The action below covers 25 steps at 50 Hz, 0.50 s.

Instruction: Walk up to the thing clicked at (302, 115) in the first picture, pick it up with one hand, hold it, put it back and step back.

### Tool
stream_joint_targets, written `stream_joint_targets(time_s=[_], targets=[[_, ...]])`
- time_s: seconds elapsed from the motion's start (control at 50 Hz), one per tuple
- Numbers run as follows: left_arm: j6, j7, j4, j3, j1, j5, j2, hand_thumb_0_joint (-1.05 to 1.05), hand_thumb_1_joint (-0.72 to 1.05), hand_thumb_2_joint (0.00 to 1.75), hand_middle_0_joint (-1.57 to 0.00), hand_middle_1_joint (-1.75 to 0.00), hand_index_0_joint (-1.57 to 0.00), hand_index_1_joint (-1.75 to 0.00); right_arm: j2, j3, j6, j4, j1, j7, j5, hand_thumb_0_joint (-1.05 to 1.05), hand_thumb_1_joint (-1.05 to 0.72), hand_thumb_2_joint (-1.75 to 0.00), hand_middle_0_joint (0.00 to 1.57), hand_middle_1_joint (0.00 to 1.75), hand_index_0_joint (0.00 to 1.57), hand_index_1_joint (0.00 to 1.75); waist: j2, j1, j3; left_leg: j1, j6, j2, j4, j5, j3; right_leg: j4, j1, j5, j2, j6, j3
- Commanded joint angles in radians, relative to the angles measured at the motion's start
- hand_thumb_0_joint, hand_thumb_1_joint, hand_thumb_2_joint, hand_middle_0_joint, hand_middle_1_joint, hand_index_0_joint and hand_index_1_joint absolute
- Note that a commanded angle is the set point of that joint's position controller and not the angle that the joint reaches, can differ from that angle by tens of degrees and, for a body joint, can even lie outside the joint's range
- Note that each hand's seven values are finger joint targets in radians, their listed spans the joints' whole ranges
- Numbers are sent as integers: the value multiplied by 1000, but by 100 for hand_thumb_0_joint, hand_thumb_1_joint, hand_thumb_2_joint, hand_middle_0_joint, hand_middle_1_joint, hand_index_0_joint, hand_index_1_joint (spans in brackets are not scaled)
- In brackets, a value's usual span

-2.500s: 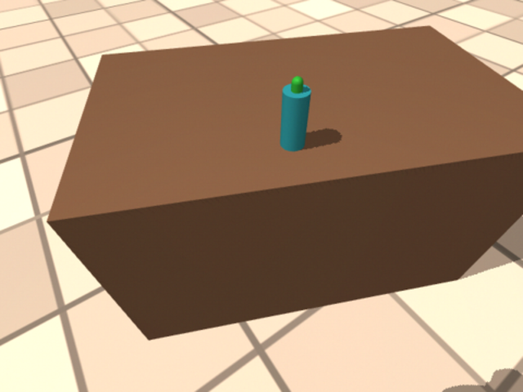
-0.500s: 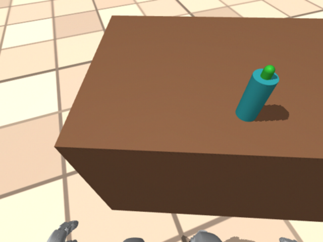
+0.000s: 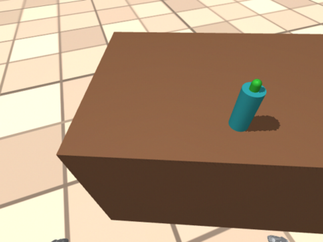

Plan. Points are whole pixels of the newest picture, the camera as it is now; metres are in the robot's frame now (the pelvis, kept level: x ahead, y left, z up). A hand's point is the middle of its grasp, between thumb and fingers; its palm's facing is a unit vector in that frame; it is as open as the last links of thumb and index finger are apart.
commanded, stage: walk up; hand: right
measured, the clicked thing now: (247, 104) +0.47 -0.22 +0.07
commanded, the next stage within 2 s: stand in 0.76 s
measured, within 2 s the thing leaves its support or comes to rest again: neither
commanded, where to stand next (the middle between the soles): +0.03 -0.01 m, yaw -3 degrees
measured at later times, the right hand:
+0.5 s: hand out of the picture +0.05 -0.25 -0.14, palm faces +0.00 +0.94 -0.34, open 7.4 cm
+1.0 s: hand out of the picture +0.08 -0.25 -0.14, palm faces -0.01 +0.95 -0.32, open 7.4 cm
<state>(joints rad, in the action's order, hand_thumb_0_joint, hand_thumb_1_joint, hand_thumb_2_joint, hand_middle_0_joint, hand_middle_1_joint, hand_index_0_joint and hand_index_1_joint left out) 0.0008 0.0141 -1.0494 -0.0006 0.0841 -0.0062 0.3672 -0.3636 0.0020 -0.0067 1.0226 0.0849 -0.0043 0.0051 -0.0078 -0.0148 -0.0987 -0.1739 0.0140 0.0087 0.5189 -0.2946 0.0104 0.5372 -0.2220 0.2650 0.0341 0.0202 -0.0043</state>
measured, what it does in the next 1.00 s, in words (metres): stands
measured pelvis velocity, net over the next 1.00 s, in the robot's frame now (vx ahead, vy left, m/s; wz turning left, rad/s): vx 0.00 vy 0.00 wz -0.01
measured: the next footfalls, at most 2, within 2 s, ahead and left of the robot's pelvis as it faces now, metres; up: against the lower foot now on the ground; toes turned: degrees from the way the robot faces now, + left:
none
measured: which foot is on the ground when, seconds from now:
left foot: down 0.00-1.00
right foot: down 0.00-1.00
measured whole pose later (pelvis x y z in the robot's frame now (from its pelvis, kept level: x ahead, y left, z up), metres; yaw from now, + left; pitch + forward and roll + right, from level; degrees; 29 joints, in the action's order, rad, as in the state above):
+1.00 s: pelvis +0.00 +0.00 +0.01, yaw -1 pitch -2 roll +0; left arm 0.01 0.01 -1.13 0.01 0.10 0.01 0.35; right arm -0.35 0.00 -0.01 1.13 0.09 -0.01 -0.01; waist 0.00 -0.01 -0.06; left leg -0.10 0.01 0.01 0.32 -0.19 0.00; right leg 0.33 -0.14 0.15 0.03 0.03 -0.01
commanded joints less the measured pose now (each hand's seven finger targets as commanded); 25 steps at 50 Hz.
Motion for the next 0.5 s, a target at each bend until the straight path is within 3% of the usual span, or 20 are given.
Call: stream_joint_targets(time_s=[0.0,0.04,0.14,0.2,0.36,0.48], targets=[[27,-15,36,-48,-82,4,214,0,90,90,-20,-30,-20,-30,-206,45,-21,-15,-42,8,-6,0,-90,-90,20,30,20,30,64,15,113,31,-43,87,-156,152,68,-188,46,-163,108,-58,-118],[27,-14,19,-49,-73,4,206,0,90,90,-20,-30,-20,-30,-208,44,-22,3,-58,5,-8,0,-90,-90,20,30,20,30,44,7,109,49,-42,96,-189,131,72,-218,44,-122,102,-55,-113],[28,-11,-8,-52,-77,7,198,0,90,90,-20,-30,-20,-30,-201,41,-29,37,-61,5,-11,0,-90,-90,20,30,20,30,25,4,135,47,-35,108,-238,136,70,-235,109,-169,97,-47,-98],[27,-11,-23,-52,-69,7,192,0,90,90,-20,-30,-20,-30,-194,40,-29,44,-73,4,-13,0,-90,-90,20,30,20,30,15,-1,108,38,-31,104,-252,104,67,-257,92,-140,91,-39,-98],[25,-11,-39,-55,-67,14,189,0,90,90,-20,-30,-20,-30,-196,45,-27,57,-59,4,-16,0,-90,-90,20,30,20,30,-3,6,104,13,-34,112,-280,47,75,-259,101,-119,85,-36,-94],[25,-11,-46,-52,-41,13,185,0,90,90,-20,-30,-20,-30,-198,47,-27,57,-52,4,-14,0,-90,-90,20,30,20,30,-9,5,109,31,-38,116,-272,66,74,-259,88,-120,82,-33,-91]])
